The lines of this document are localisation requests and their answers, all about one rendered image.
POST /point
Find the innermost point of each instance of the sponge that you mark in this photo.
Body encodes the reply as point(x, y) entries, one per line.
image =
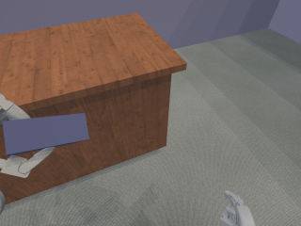
point(35, 134)

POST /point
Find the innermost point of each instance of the table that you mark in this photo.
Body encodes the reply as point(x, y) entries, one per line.
point(117, 70)

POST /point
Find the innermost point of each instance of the right robot hand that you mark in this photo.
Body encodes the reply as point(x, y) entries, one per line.
point(241, 216)

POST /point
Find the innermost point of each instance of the left robot hand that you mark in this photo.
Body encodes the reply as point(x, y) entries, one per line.
point(16, 165)

